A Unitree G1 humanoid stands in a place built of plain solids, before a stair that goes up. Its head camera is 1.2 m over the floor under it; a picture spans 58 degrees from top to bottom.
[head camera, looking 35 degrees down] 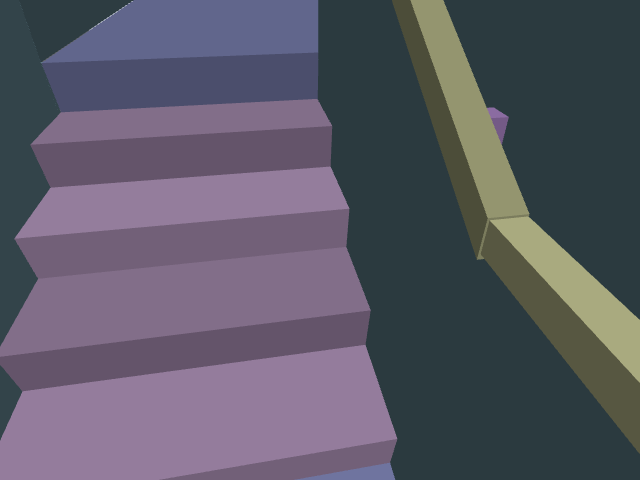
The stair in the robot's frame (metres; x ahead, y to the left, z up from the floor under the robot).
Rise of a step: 0.17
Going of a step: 0.30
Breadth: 1.00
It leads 10 degrees to the left of straight ahead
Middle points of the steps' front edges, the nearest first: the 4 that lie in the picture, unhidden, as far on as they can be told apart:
0.82 0.35 0.31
1.12 0.40 0.48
1.42 0.45 0.65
1.71 0.50 0.83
